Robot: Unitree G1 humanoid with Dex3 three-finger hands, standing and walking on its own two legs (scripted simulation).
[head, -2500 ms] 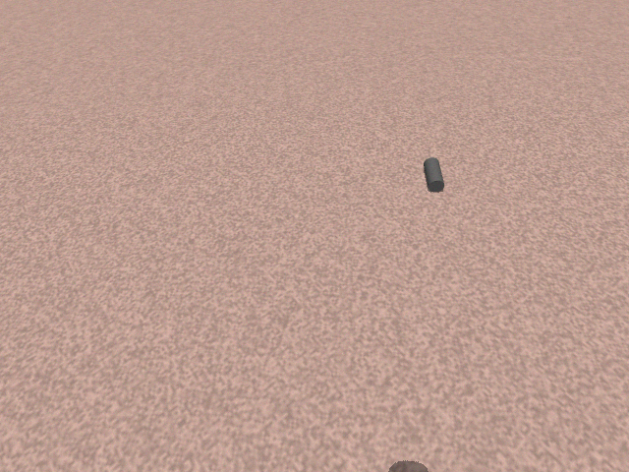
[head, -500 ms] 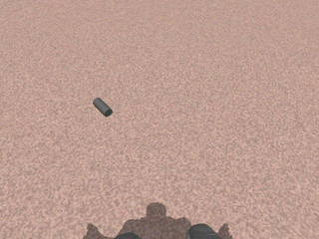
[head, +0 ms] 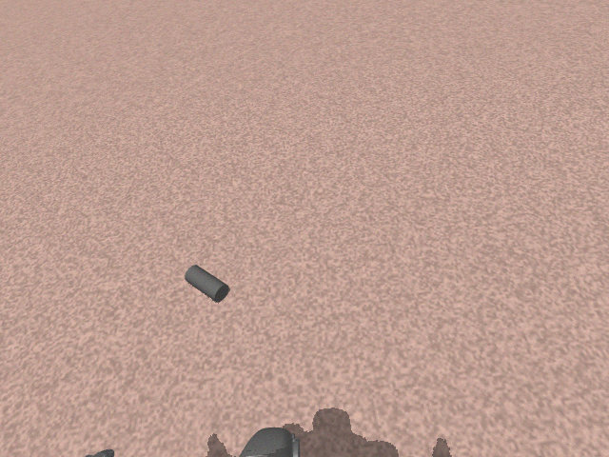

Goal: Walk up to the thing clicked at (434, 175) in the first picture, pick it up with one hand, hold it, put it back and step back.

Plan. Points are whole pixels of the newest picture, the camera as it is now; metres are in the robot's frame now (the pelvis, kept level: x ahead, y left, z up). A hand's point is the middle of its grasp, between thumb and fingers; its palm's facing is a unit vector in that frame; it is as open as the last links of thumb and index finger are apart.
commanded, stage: walk up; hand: left
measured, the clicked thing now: (206, 283) +0.81 +0.47 -0.72
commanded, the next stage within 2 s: none
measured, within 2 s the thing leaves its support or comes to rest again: neither
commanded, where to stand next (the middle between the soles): +0.32 +0.48 m, yaw -37 degrees
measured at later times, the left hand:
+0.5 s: hand (31, 367) +0.29 +0.50 -0.12, palm faces -0.29 -0.79 -0.55, open 7.4 cm
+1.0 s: hand out of the picture +0.42 +0.73 -0.15, palm faces -0.32 -0.69 -0.65, open 7.4 cm
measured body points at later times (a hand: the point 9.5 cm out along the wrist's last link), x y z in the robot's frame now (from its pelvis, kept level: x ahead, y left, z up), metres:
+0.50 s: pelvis +0.14 +0.22 +0.00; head +0.19 +0.19 +0.45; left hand +0.31 +0.54 -0.09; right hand +0.10 -0.10 -0.12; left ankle +0.16 +0.31 -0.72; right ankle +0.18 +0.13 -0.68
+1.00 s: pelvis +0.23 +0.44 -0.05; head +0.26 +0.39 +0.39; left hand +0.44 +0.76 -0.11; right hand +0.20 +0.06 -0.15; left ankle +0.29 +0.59 -0.72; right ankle +0.22 +0.16 -0.71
